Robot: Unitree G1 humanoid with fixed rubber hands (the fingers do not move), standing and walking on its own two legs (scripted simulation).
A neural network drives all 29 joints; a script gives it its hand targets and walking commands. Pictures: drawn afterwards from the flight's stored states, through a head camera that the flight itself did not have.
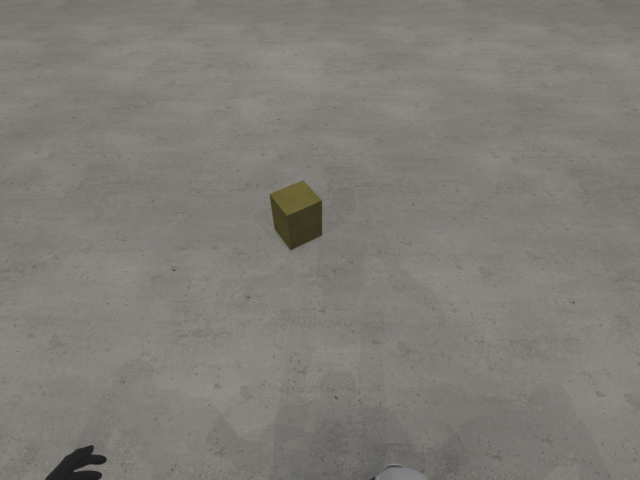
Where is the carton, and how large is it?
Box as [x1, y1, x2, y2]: [270, 180, 321, 249]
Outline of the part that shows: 303,180 270,194 274,228 290,249 321,235 321,200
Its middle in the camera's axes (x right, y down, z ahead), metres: -0.10 -0.09 +1.58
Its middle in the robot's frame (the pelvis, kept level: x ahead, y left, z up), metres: +1.17 +0.08 -0.66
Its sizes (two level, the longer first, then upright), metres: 0.154 0.142 0.204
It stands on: the floor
